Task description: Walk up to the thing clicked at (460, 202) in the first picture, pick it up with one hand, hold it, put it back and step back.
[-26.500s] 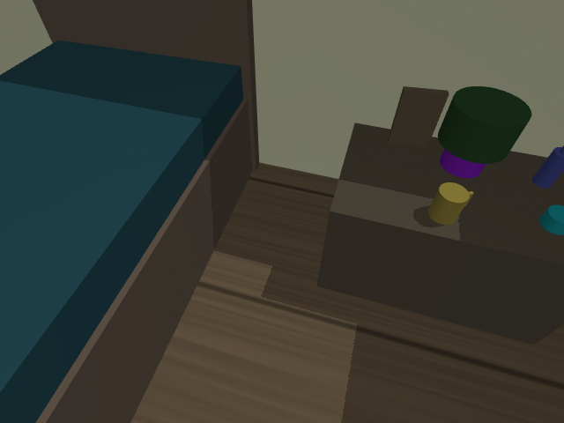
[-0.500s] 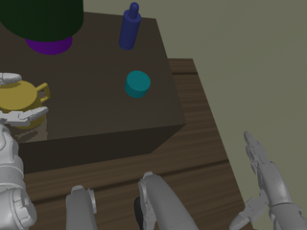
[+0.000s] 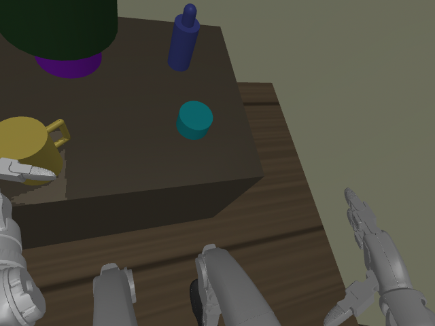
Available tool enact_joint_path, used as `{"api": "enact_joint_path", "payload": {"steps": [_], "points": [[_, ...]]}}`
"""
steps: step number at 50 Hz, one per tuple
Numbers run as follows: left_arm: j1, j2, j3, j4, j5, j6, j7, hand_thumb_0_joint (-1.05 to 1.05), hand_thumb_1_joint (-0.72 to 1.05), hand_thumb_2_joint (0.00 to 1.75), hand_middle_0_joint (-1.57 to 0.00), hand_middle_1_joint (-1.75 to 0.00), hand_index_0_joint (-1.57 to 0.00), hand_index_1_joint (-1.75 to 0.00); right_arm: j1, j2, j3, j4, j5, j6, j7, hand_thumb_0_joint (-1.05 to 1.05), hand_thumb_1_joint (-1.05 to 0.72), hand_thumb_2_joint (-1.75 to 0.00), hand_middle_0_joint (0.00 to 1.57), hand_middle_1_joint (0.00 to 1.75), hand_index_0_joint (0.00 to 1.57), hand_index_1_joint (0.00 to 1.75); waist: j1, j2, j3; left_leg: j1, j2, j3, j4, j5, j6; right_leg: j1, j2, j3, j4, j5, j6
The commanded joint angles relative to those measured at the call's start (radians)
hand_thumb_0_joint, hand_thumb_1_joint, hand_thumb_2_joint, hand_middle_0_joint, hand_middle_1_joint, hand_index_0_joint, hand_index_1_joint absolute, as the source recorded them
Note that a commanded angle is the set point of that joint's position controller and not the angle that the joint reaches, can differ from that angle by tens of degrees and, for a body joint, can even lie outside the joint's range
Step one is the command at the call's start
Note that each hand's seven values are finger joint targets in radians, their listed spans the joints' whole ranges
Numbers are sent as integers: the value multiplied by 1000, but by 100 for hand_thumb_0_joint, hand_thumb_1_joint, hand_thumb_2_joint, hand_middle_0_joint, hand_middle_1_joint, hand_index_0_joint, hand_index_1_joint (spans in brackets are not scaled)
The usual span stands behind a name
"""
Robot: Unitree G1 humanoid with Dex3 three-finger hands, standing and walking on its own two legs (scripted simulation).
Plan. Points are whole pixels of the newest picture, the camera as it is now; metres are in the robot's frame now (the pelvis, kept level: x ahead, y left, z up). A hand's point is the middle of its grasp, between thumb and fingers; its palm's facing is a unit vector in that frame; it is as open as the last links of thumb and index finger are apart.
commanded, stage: withdraw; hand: left
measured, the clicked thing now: (38, 146) +0.48 +0.22 -0.08
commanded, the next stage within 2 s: rise in 0.14 s
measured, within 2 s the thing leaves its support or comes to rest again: neither
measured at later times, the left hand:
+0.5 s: hand out of the picture +0.45 +0.35 +0.07, palm faces +0.40 -0.87 -0.30, open 17.3 cm
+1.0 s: hand out of the picture +0.29 +0.23 +0.07, palm faces +0.22 -0.93 -0.29, open 17.5 cm
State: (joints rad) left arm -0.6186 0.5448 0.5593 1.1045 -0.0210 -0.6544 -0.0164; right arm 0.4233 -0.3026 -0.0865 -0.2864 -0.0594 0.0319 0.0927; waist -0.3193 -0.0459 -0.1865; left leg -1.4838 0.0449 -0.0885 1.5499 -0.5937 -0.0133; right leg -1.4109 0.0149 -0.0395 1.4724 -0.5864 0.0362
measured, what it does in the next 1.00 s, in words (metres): rises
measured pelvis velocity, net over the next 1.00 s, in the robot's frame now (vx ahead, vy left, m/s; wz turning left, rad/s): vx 0.05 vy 0.00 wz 0.04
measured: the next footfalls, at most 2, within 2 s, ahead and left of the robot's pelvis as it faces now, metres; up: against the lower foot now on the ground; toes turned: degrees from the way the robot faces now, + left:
none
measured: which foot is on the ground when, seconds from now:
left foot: down 0.00-1.00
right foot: down 0.00-1.00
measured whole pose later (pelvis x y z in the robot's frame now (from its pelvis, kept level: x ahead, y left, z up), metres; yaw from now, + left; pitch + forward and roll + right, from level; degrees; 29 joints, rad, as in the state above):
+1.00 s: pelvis +0.05 +0.00 +0.13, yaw +2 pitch +11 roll -1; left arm 0.09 0.28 0.14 0.42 -0.02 0.02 0.09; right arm 0.42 -0.22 0.02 0.09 0.05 0.14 -0.05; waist -0.03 -0.02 -0.12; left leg -0.68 0.03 -0.01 0.93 -0.45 -0.01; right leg -0.65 -0.01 0.01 0.90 -0.45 0.03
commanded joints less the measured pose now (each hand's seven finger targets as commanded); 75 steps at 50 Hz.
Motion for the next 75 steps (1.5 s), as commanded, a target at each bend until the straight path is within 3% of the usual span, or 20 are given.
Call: {"api": "enact_joint_path", "payload": {"steps": [1,5,9,13,14,15,16,19,21,25,29,33,38,46,49,51,55,62,69,75], "points": [[-369,382,71,-319,-32,-41,-24,0,-61,2,-4,-4,-5,-4,72,-199,-154,-162,14,-29,-38,0,52,-5,5,5,5,5,77,416,-613,610,-23,15,-246,342,2,285,25,3,-175,278,-68],[-360,318,11,-295,-40,44,-78,0,-61,2,-5,-4,-6,-4,60,-174,-129,-98,20,-18,-57,0,52,-6,5,5,5,5,75,413,-523,639,-15,16,-306,289,-1,271,25,2,-237,233,-66],[-273,290,22,-233,-78,113,-120,0,-61,1,-3,-4,-6,-2,45,-154,-82,-40,33,-17,-69,0,54,-5,5,5,5,5,114,331,-425,616,-12,14,-356,291,1,305,26,-10,-278,234,-65],[-210,230,0,-190,-118,142,-165,0,-55,8,-6,-2,-4,-4,45,-157,-77,-32,45,-29,-83,0,59,-4,5,5,5,5,108,215,-395,603,-10,23,-368,334,15,379,31,-11,-320,288,-61],[-67,416,16,-53,26,243,-105,0,-60,6,-7,-4,-6,-6,105,-209,-121,-45,58,-5,-89,0,51,-5,6,5,6,5,155,254,-430,720,-18,35,-430,399,1,455,28,-18,-359,328,-63],[-195,377,-2,-182,-1,275,-70,0,-61,8,-8,-5,-6,-8,79,-195,-108,-20,65,13,-89,0,48,-6,6,5,6,5,152,265,-423,738,-9,29,-452,416,-7,439,34,-17,-365,330,-66],[-278,370,-14,-279,4,293,-55,0,-60,10,-8,-6,-6,-9,98,-176,-93,-11,64,26,-88,0,46,-6,6,5,6,5,155,282,-460,775,-8,30,-454,438,-8,442,31,-11,-376,342,-64],[-280,447,-4,-317,45,367,6,0,-40,12,-8,-6,-7,-7,98,-159,-98,75,69,54,-91,0,29,-11,6,5,6,5,184,297,-465,845,-8,36,-489,510,-9,514,32,-10,-406,388,-61],[-245,508,26,-294,72,402,47,0,-46,8,-6,-6,-6,-6,67,-136,-73,151,67,72,-91,0,17,-20,13,13,13,13,212,290,-433,834,-13,49,-500,522,0,542,27,1,-426,403,-58],[-271,368,-84,-255,87,443,80,0,-55,6,-5,-5,-5,-5,-57,-71,13,132,66,63,-93,0,-15,-49,13,18,13,18,199,261,-394,866,-8,53,-551,473,2,577,21,1,-488,369,-55],[-142,302,-136,-177,93,473,90,0,-55,5,-5,-5,-5,-5,-79,-44,87,58,71,68,-99,0,-33,-57,14,20,14,20,224,179,-416,895,-15,74,-592,505,8,711,12,8,-548,435,-47],[16,254,-183,-205,72,526,86,0,-59,3,-5,-5,-5,-5,76,-93,35,119,86,88,-109,0,-61,-73,17,25,17,25,218,134,-319,931,-23,89,-635,536,11,760,8,11,-602,500,-42],[156,123,-260,-430,32,591,84,0,-57,4,-5,-5,-5,-5,26,-71,21,218,115,77,-113,0,-77,-83,19,28,19,28,250,153,-195,948,-25,91,-706,456,6,744,6,3,-647,423,-50],[471,19,-318,-910,0,606,131,0,-58,4,-5,-5,-5,-4,-69,-18,71,164,119,53,-149,0,-88,-89,20,30,20,30,326,151,-181,968,-35,109,-764,426,5,893,-14,18,-681,406,-47],[616,-109,-401,-1016,-11,611,138,0,-57,4,-5,-5,-5,-5,-46,-9,54,200,108,47,-167,0,-89,-90,20,30,20,30,315,173,-160,1000,-30,110,-777,423,-2,881,-10,11,-675,396,-50],[779,-152,-426,-1019,-11,622,140,0,-59,3,-5,-4,-5,-4,-29,-15,46,204,106,46,-174,0,-89,-90,20,30,20,30,320,121,-148,995,-28,108,-770,440,2,882,-8,7,-671,409,-47],[938,-228,-500,-1080,-15,637,134,0,-55,5,-5,-5,-5,-5,-20,-24,22,200,104,44,-181,0,-90,-90,20,30,20,30,305,58,-70,962,-32,120,-762,414,10,860,-9,6,-681,398,-37],[953,-214,-507,-1205,-7,627,127,0,-59,3,-5,-4,-5,-4,10,-13,14,166,100,38,-197,0,-90,-90,20,30,20,30,291,24,-26,942,-41,133,-747,344,21,828,-20,20,-691,346,-26],[1002,-247,-518,-1186,-7,620,129,0,-59,3,-5,-4,-5,-4,-10,18,41,140,95,25,-197,0,-90,-90,20,30,20,30,322,33,6,897,-51,133,-757,233,22,812,-26,23,-704,222,-31],[1037,-247,-516,-1183,-5,616,125,0,-59,3,-5,-4,-5,-4,-20,12,34,113,96,23,-192,0,-90,-90,20,30,20,30,335,29,-15,888,-51,136,-741,262,20,816,-26,25,-689,247,-32]]}}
